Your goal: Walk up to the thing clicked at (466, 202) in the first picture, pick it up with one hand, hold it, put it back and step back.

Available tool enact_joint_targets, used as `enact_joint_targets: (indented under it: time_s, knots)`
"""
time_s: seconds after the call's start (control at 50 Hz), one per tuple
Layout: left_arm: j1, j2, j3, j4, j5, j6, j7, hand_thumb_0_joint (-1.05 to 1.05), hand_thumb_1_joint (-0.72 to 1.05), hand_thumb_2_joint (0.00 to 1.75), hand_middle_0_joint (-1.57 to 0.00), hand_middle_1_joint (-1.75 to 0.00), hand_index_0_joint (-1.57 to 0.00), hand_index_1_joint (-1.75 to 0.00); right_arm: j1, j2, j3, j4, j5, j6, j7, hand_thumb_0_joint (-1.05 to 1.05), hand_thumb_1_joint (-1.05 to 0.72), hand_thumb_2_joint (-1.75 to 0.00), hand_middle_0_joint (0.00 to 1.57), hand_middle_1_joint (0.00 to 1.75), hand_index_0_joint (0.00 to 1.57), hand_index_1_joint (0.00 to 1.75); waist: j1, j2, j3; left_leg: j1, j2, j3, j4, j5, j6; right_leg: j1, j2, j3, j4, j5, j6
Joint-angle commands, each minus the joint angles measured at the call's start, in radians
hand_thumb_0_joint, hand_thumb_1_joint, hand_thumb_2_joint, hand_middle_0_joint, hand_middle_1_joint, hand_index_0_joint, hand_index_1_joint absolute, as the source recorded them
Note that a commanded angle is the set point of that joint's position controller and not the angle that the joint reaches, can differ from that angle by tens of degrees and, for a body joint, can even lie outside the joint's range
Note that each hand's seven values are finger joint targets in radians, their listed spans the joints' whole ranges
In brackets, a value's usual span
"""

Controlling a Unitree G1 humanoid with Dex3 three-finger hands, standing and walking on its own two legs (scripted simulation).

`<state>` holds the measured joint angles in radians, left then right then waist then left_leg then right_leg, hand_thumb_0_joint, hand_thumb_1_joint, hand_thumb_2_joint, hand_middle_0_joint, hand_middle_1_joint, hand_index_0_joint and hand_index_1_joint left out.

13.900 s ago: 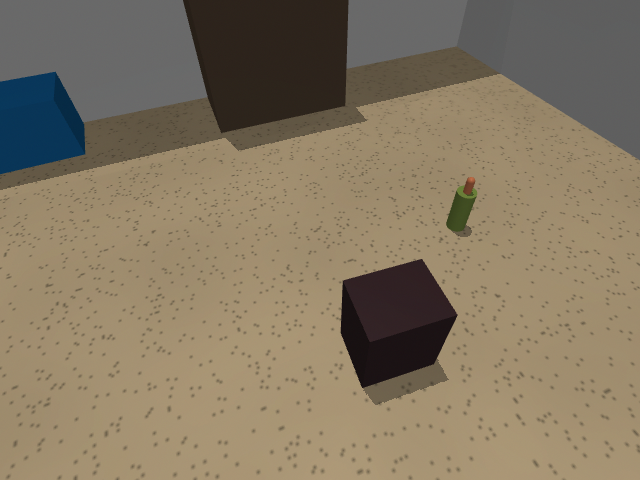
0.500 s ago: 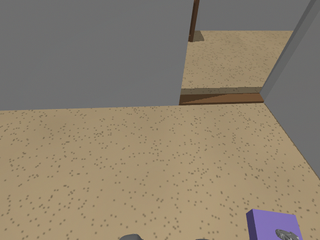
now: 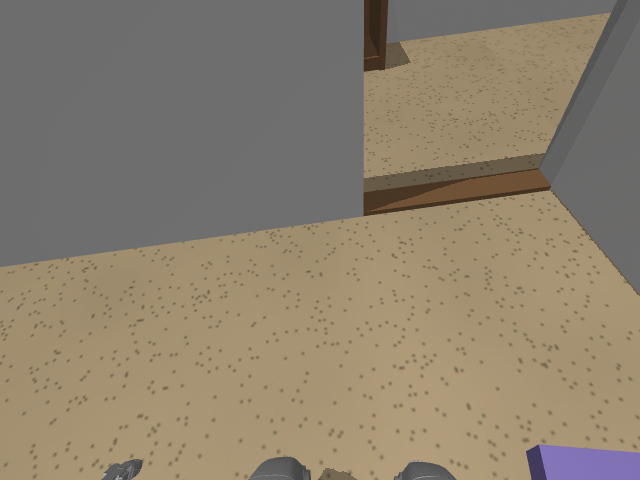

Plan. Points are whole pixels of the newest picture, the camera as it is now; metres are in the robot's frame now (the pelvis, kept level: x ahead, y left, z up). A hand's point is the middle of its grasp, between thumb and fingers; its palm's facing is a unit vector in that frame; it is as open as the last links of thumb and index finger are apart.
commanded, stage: walk up
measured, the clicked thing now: out of the picture -0.13 +1.03 -0.62
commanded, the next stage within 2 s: stand in 0.88 s
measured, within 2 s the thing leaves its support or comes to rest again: neither
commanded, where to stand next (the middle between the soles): +0.10 +0.03 m, yaw +0 degrees
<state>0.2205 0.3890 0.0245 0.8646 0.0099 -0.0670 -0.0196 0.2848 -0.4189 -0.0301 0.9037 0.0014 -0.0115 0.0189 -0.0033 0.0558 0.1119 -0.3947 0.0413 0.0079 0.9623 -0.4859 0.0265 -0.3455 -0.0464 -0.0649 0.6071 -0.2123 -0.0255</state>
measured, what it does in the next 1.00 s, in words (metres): steps on the spot: left foot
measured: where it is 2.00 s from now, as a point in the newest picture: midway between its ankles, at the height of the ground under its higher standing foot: outside the picture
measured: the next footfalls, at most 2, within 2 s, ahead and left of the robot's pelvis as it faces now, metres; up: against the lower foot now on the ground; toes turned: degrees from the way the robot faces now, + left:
left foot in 0.14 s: +0.11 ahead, +0.15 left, +0.00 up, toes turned +2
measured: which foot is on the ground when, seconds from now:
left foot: up 0.00-0.12, down 0.14-1.00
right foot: down 0.00-1.00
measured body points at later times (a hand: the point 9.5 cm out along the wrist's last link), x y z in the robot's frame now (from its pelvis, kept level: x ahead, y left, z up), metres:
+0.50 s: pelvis +0.05 +0.02 +0.01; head +0.07 +0.04 +0.46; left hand +0.11 +0.33 -0.13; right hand +0.17 -0.27 -0.11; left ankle +0.07 +0.15 -0.72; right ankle +0.07 -0.12 -0.72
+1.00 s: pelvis +0.06 +0.02 +0.02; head +0.07 +0.02 +0.47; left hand +0.13 +0.32 -0.11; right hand +0.15 -0.28 -0.11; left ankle +0.07 +0.15 -0.72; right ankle +0.07 -0.12 -0.72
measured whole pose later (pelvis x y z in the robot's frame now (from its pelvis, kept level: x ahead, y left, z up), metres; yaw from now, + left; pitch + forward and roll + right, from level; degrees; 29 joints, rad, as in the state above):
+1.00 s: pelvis +0.06 +0.02 +0.02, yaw +1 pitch -2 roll +0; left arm 0.07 0.35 0.01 1.18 0.01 -0.01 -0.01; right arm 0.06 -0.35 0.00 1.18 -0.01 -0.01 0.01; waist 0.00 0.00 0.06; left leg -0.13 0.03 0.02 0.32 -0.15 -0.02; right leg -0.13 -0.05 -0.05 0.33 -0.16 0.03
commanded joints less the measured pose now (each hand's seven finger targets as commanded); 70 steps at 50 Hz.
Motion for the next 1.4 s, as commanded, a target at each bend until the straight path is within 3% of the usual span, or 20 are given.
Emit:
enact_joint_targets:
  time_s: [0.0,0.06,0.1,0.12,0.14,0.16,0.18,0.22,0.24,0.3,0.32,0.48,0.62,0.84,0.9,1.0,1.04,1.38]
  knots:
    - [0.010,0.263,0.071,-0.037,0.005,-0.003,0.026,0.00,0.90,0.90,-0.20,-0.30,-0.20,-0.30,0.084,-0.156,-0.049,-0.006,-0.006,-0.017,-0.011,0.00,-0.90,-0.90,0.20,0.30,0.20,0.30,0.013,-0.234,-0.136,0.015,0.016,0.000,-0.177,0.069,-0.025,0.081,-0.198,0.203,-0.203,0.148,-0.174]
    - [-0.057,0.265,0.062,-0.029,-0.004,0.018,0.025,0.00,0.90,0.90,-0.20,-0.30,-0.20,-0.30,0.045,-0.150,-0.050,0.026,-0.003,-0.018,-0.018,0.00,-0.90,-0.90,0.20,0.30,0.20,0.30,-0.005,-0.225,-0.133,0.157,-0.015,0.043,-0.305,0.219,-0.023,-0.038,-0.196,0.170,-0.140,0.104,-0.151]
    - [-0.092,0.230,0.044,-0.023,-0.014,0.033,0.022,0.00,0.90,0.90,-0.20,-0.30,-0.20,-0.30,0.039,-0.169,-0.057,0.044,-0.013,-0.026,-0.024,0.00,-0.90,-0.90,0.20,0.30,0.20,0.30,-0.026,-0.180,-0.124,0.235,-0.008,0.015,-0.403,0.291,-0.008,-0.125,-0.180,0.170,-0.092,-0.014,-0.102]
    - [-0.087,0.197,0.032,-0.020,-0.020,0.038,0.021,0.00,0.90,0.90,-0.20,-0.30,-0.20,-0.30,0.010,-0.209,-0.060,0.038,-0.020,-0.031,-0.027,0.00,-0.90,-0.90,0.20,0.30,0.20,0.30,-0.018,-0.080,-0.108,0.223,0.074,-0.101,-0.487,0.275,0.010,-0.158,-0.137,0.139,-0.057,-0.091,-0.060]
    - [-0.062,0.175,0.025,-0.002,-0.029,0.046,0.021,0.00,0.90,0.90,-0.20,-0.30,-0.20,-0.30,-0.085,-0.253,-0.061,0.013,-0.015,-0.039,-0.024,0.00,-0.90,-0.90,0.20,0.30,0.20,0.30,0.024,0.045,-0.097,0.077,0.204,-0.315,-0.601,0.132,0.074,-0.079,-0.032,0.075,0.014,-0.226,-0.009]
    - [-0.058,0.208,0.039,0.046,-0.027,0.055,0.025,0.00,0.90,0.90,-0.20,-0.30,-0.20,-0.30,-0.138,-0.261,-0.055,0.020,-0.005,-0.034,-0.020,0.00,-0.90,-0.90,0.20,0.30,0.20,0.30,0.033,0.066,-0.073,-0.056,0.238,-0.337,-0.647,0.020,0.120,0.064,0.001,0.054,0.074,-0.259,-0.006]
    - [-0.052,0.203,0.037,0.063,-0.023,0.053,0.023,0.00,0.90,0.90,-0.20,-0.30,-0.20,-0.30,-0.164,-0.239,-0.043,0.026,-0.007,-0.032,-0.019,0.00,-0.90,-0.90,0.20,0.30,0.20,0.30,0.048,0.046,-0.065,-0.065,0.209,-0.294,-0.634,0.039,0.102,0.098,0.002,0.064,0.037,-0.229,-0.010]
    - [-0.058,0.200,0.033,0.097,-0.022,0.042,0.020,0.00,0.90,0.90,-0.20,-0.30,-0.20,-0.30,-0.187,-0.200,-0.022,0.051,-0.005,-0.032,-0.019,0.00,-0.90,-0.90,0.20,0.30,0.20,0.30,0.048,0.062,-0.088,-0.021,0.138,-0.192,-0.584,0.147,0.039,0.142,-0.033,0.091,-0.072,-0.083,-0.014]
    - [-0.065,0.211,0.032,0.111,-0.021,0.036,0.020,0.00,0.90,0.90,-0.20,-0.30,-0.20,-0.30,-0.190,-0.191,-0.016,0.061,-0.003,-0.033,-0.018,0.00,-0.90,-0.90,0.20,0.30,0.20,0.30,0.041,0.075,-0.117,0.014,0.119,-0.165,-0.561,0.220,0.024,0.162,-0.051,0.107,-0.097,-0.015,-0.016]
    - [-0.119,0.211,0.022,0.142,-0.022,0.033,0.020,0.00,0.90,0.90,-0.20,-0.30,-0.20,-0.30,-0.186,-0.179,-0.009,0.094,0.002,-0.034,-0.020,0.00,-0.90,-0.90,0.20,0.30,0.20,0.30,0.016,0.056,-0.163,0.118,0.109,-0.144,-0.568,0.318,0.015,0.164,-0.066,0.106,-0.121,0.072,-0.007]
    - [-0.120,0.207,0.017,0.153,-0.026,0.033,0.020,0.00,0.90,0.90,-0.20,-0.30,-0.20,-0.30,-0.206,-0.182,-0.007,0.100,0.002,-0.034,-0.020,0.00,-0.90,-0.90,0.20,0.30,0.20,0.30,0.024,0.051,-0.158,0.147,0.112,-0.135,-0.565,0.354,0.016,0.153,-0.067,0.103,-0.138,0.087,-0.001]
    - [-0.171,0.190,0.005,0.230,-0.023,0.032,0.020,0.00,0.90,0.90,-0.20,-0.30,-0.20,-0.30,-0.274,-0.166,-0.010,0.159,0.009,-0.023,-0.021,0.00,-0.90,-0.90,0.20,0.30,0.20,0.30,0.011,-0.025,-0.183,0.265,0.100,-0.093,-0.599,0.456,0.004,0.188,-0.097,0.105,-0.248,0.168,0.007]
    - [-0.191,0.179,0.007,0.268,-0.016,0.033,0.019,0.00,0.90,0.90,-0.20,-0.30,-0.20,-0.30,-0.310,-0.155,-0.010,0.194,0.009,-0.017,-0.018,0.00,-0.90,-0.90,0.20,0.30,0.20,0.30,0.012,-0.066,-0.179,0.320,0.101,-0.080,-0.648,0.476,-0.005,0.203,-0.106,0.105,-0.308,0.165,0.019]
    - [-0.211,0.181,0.019,0.269,-0.006,0.038,0.021,0.00,0.90,0.90,-0.20,-0.30,-0.20,-0.30,-0.313,-0.146,-0.008,0.217,0.001,-0.013,-0.018,0.00,-0.90,-0.90,0.20,0.30,0.20,0.30,0.009,-0.065,-0.149,0.279,0.091,-0.077,-0.695,0.401,-0.017,0.230,-0.102,0.103,-0.351,0.108,0.023]
    - [-0.205,0.182,0.016,0.260,-0.001,0.036,0.023,0.00,0.90,0.90,-0.20,-0.30,-0.20,-0.30,-0.313,-0.142,-0.013,0.205,-0.012,-0.015,-0.016,0.00,-0.90,-0.90,0.20,0.30,0.20,0.30,0.007,-0.049,-0.139,0.254,0.092,-0.084,-0.711,0.338,-0.025,0.225,-0.101,0.112,-0.345,0.043,0.024]
    - [-0.201,0.181,0.017,0.246,-0.003,0.036,0.023,0.00,0.90,0.90,-0.20,-0.30,-0.20,-0.30,-0.288,-0.143,-0.015,0.202,-0.013,-0.019,-0.017,0.00,-0.90,-0.90,0.20,0.30,0.20,0.30,0.006,-0.038,-0.151,0.257,0.095,-0.084,-0.712,0.370,-0.029,0.234,-0.103,0.117,-0.333,0.063,0.020]
    - [-0.194,0.182,0.018,0.239,-0.002,0.034,0.024,0.00,0.90,0.90,-0.20,-0.30,-0.20,-0.30,-0.281,-0.140,-0.016,0.200,-0.011,-0.020,-0.017,0.00,-0.90,-0.90,0.20,0.30,0.20,0.30,0.007,-0.044,-0.174,0.274,0.098,-0.083,-0.697,0.435,-0.027,0.250,-0.104,0.113,-0.328,0.119,0.020]
    - [-0.193,0.181,0.020,0.220,-0.003,0.037,0.023,0.00,0.90,0.90,-0.20,-0.30,-0.20,-0.30,-0.243,-0.140,-0.013,0.194,-0.013,-0.015,-0.021,0.00,-0.90,-0.90,0.20,0.30,0.20,0.30,-0.006,-0.059,-0.147,0.281,0.098,-0.070,-0.686,0.411,-0.027,0.235,-0.102,0.120,-0.343,0.112,0.016]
